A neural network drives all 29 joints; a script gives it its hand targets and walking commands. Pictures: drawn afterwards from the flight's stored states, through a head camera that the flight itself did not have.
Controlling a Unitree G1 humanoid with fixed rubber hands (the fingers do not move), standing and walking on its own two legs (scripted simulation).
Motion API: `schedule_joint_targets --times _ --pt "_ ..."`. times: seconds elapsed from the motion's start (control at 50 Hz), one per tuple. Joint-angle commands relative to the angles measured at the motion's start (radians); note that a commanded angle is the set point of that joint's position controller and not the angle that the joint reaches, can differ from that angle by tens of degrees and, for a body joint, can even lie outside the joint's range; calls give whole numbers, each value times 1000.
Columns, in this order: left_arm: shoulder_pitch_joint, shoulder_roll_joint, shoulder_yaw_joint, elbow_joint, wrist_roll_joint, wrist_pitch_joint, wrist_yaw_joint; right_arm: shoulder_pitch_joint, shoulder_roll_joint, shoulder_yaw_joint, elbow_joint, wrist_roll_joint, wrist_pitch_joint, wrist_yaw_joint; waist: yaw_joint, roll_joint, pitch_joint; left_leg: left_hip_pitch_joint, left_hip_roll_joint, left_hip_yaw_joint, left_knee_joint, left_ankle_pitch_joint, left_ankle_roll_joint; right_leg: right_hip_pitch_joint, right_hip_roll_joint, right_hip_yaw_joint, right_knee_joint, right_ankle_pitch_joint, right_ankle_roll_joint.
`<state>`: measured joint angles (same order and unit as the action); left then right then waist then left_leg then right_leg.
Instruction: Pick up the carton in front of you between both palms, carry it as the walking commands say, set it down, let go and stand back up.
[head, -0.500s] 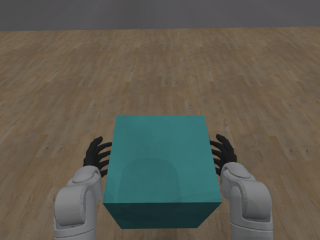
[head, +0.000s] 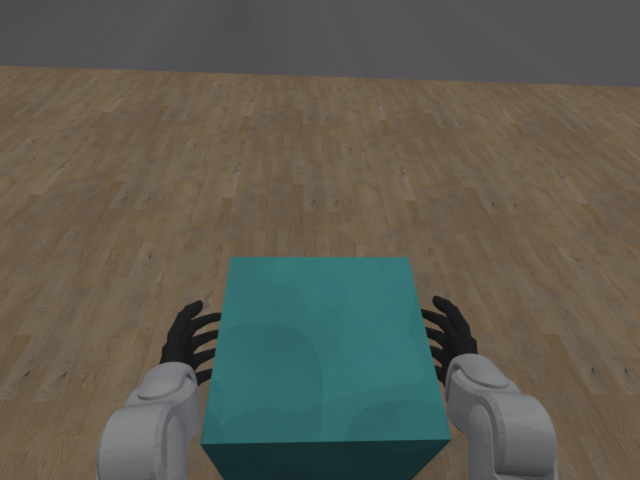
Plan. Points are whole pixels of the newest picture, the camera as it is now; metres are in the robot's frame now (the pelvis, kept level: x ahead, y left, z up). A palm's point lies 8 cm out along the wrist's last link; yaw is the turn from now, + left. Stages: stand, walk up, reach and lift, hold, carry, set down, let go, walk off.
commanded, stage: carry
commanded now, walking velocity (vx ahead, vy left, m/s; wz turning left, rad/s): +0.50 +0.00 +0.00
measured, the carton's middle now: (318, 383) +0.26 +0.00 +0.02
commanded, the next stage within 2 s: none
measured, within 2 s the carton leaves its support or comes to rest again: neither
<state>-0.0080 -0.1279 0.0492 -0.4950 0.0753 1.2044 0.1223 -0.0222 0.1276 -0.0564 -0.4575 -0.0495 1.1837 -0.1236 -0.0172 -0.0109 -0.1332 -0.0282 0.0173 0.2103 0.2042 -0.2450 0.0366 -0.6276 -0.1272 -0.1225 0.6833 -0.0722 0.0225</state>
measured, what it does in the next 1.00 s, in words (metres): walks ahead: right foot, then left foot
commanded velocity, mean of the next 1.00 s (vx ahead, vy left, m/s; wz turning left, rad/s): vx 0.50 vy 0.00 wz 0.00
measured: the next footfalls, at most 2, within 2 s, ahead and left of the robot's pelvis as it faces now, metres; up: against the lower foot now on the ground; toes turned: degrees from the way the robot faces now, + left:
right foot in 0.14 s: +0.30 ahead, -0.12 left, +0.00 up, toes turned -10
left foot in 0.66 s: +0.64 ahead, +0.11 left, +0.00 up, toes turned +12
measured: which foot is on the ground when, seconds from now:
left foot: down 0.00-0.18, up 0.20-0.64, down 0.66-1.00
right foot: up 0.00-0.12, down 0.14-0.68, up 0.70-1.00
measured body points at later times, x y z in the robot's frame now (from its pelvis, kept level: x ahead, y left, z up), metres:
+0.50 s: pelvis +0.33 -0.03 +0.00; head +0.33 -0.05 +0.45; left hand +0.57 +0.12 +0.09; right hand +0.59 -0.18 +0.08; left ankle +0.45 +0.13 -0.69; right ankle +0.26 -0.12 -0.75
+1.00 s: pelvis +0.66 +0.03 +0.00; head +0.66 +0.04 +0.45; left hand +0.92 +0.18 +0.08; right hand +0.91 -0.13 +0.09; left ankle +0.60 +0.10 -0.75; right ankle +0.76 -0.14 -0.69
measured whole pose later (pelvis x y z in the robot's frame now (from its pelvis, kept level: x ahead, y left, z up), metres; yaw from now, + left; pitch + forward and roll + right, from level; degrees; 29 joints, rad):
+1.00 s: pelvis +0.66 +0.03 +0.00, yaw +0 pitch +4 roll -2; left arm -0.01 -0.13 0.03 -0.53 0.08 1.20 0.11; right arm -0.01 0.13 -0.06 -0.51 -0.05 1.17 -0.12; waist -0.02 -0.01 -0.08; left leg -0.08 0.03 0.22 0.22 -0.21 0.05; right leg -0.62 -0.13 -0.11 0.78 -0.12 0.02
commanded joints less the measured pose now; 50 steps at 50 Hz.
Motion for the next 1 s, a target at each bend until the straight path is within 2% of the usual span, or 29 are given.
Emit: schedule_joint_targets --times 0.0,0.06,0.08,0.1,0.12,0.14,0.16,0.18,0.2,0.22,0.24,0.28,0.34,0.38,0.44,0.56,0.6,0.62,0.64,0.66,0.68,0.7,0.72,0.74,0.76,0.78,0.8,0.86,0.98 --pt "-429 -831 -683 -81 -321 -1 -169 -401 814 658 -90 318 11 193 -5 142 -28 107 225 -102 -53 332 86 -37 31 -53 -98 47 -13" --pt "-439 -785 -669 -77 -326 17 -165 -400 774 645 -84 305 28 179 -4 166 0 136 231 -78 -8 445 64 32 47 -73 -172 49 -46" --pt "-438 -776 -662 -73 -328 22 -164 -406 768 645 -85 305 33 176 1 174 -17 137 229 -58 46 555 53 102 66 -93 -187 31 -58" --pt "-426 -768 -653 -64 -327 25 -165 -415 763 645 -89 306 38 174 13 171 -55 122 216 -23 151 662 37 222 106 -135 -210 1 -62" --pt "-408 -765 -642 -48 -325 27 -165 -418 759 648 -91 307 44 172 30 129 -115 54 177 28 328 686 8 417 149 -167 -244 -42 -63" --pt "-392 -762 -631 -41 -321 29 -168 -425 752 650 -93 307 48 171 51 46 -201 -111 148 19 549 471 -19 647 42 -29 -251 -136 -72" --pt "-414 -754 -619 -19 -317 24 -172 -430 765 665 -112 304 54 170 47 -229 -310 -438 33 -23 890 180 -78 903 -264 494 -355 -315 -215" --pt "-383 -798 -628 1 -327 20 -178 -446 777 673 -113 315 55 177 41 -306 -274 -604 -36 -113 1051 -208 -71 901 -311 668 -478 -122 -256" --pt "-395 -835 -635 -19 -336 14 -188 -449 830 689 -91 320 46 184 37 -234 -261 -646 34 -194 1144 -205 -37 870 -294 532 -438 26 -244" --pt "-404 -887 -650 -22 -344 2 -198 -450 880 698 -88 326 35 192 35 -122 -263 -642 75 -212 1134 -160 -19 811 -267 434 -408 125 -216" --pt "-428 -926 -661 -31 -346 -10 -205 -450 923 707 -76 327 21 198 30 -44 -242 -620 112 -223 1065 -96 -12 731 -238 342 -416 131 -179" --pt "-456 -960 -679 -44 -358 -32 -216 -442 973 717 -65 317 -6 202 25 -71 -230 -562 120 -197 948 -13 -19 644 -195 224 -469 21 -129" --pt "-427 -953 -690 -52 -363 -50 -230 -403 982 723 -62 293 -33 194 26 -109 -187 -586 117 -149 802 56 -45 618 -170 136 -533 -49 -140" --pt "-414 -928 -692 -63 -364 -54 -232 -393 965 724 -77 286 -39 188 27 -117 -146 -636 115 -118 692 101 -63 645 -160 105 -554 -10 -153" --pt "-399 -878 -684 -96 -360 -48 -224 -393 925 726 -117 293 -31 178 30 -113 -97 -649 103 -81 524 173 -70 681 -131 48 -550 71 -149" --pt "-373 -763 -643 -93 -324 -1 -192 -396 804 700 -141 306 24 169 31 -149 6 -560 68 -23 306 254 -32 709 -128 -19 -524 201 -117" --pt "-386 -741 -640 -93 -321 15 -182 -399 776 681 -132 311 41 168 25 -156 -12 -449 47 8 277 211 -12 720 -129 -47 -433 346 -97" --pt "-396 -735 -643 -97 -323 23 -179 -395 770 669 -120 311 47 168 9 -140 -56 -305 7 55 243 182 -9 690 -105 -93 -305 431 -75" --pt "-407 -729 -646 -101 -323 30 -176 -378 762 653 -99 308 51 169 -7 -83 -125 -94 -20 67 236 111 -11 604 -56 -127 -107 417 -51" --pt "-420 -724 -647 -104 -324 37 -173 -371 751 639 -94 302 54 171 -19 60 -193 90 152 -196 164 -58 20 426 -5 -117 138 179 -18" --pt "-427 -740 -660 -124 -331 44 -174 -392 757 637 -72 311 50 177 -10 340 -287 334 412 -654 54 -147 164 98 119 -59 445 -232 23" --pt "-443 -763 -673 -113 -337 43 -180 -369 806 641 -62 318 47 183 -8 329 -248 287 418 -713 -9 69 172 2 114 75 584 -390 3" --pt "-455 -813 -685 -98 -344 35 -188 -384 846 646 -79 328 38 190 -8 255 -247 252 387 -577 32 224 156 -17 62 121 639 -368 -28" --pt "-460 -865 -695 -87 -349 22 -195 -399 895 659 -81 332 28 198 -6 133 -252 203 366 -480 60 312 130 -10 25 132 611 -312 -42" --pt "-465 -909 -703 -78 -350 9 -200 -422 933 672 -89 336 17 204 -2 77 -239 139 345 -392 52 334 102 6 -4 131 546 -259 -46" --pt "-463 -938 -711 -72 -348 -2 -202 -437 956 682 -94 340 6 208 4 89 -239 93 321 -330 28 281 75 39 -17 121 484 -218 -42" --pt "-454 -956 -716 -67 -344 -14 -202 -437 968 689 -99 343 -3 212 4 110 -237 72 305 -292 7 253 70 52 -9 97 448 -184 -38" --pt "-414 -959 -716 -66 -322 -38 -191 -411 951 697 -110 347 -18 220 5 135 -192 61 281 -215 -49 189 81 15 -5 52 305 -121 -17" --pt "-404 -877 -709 -123 -320 -21 -171 -383 849 685 -151 339 -4 209 -1 133 -75 111 237 -122 -66 298 91 -48 12 -25 4 4 4"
